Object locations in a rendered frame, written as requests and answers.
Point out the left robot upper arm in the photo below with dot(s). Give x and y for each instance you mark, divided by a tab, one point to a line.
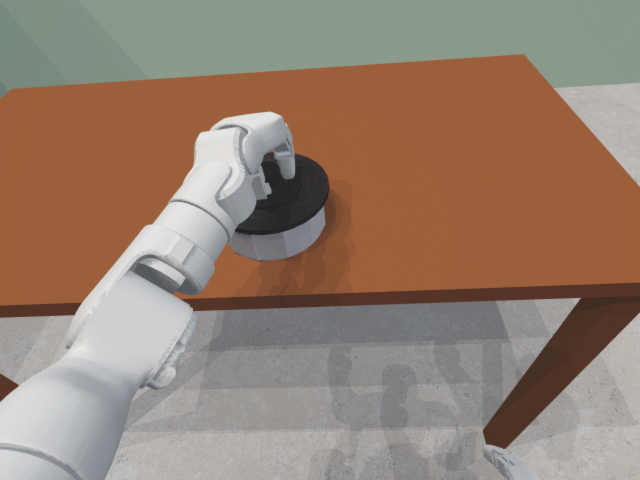
66	422

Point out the left robot hand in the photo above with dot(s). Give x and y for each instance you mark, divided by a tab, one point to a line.
276	136

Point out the lid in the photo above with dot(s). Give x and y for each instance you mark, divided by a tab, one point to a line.
292	203

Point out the right robot hand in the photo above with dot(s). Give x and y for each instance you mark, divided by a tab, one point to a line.
510	465

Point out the knob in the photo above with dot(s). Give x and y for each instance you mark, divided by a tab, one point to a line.
272	173

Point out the robot left forearm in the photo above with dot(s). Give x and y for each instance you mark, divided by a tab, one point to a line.
178	251

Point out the table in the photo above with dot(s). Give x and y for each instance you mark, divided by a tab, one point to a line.
455	180

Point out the pot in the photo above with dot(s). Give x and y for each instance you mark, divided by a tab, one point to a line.
280	245

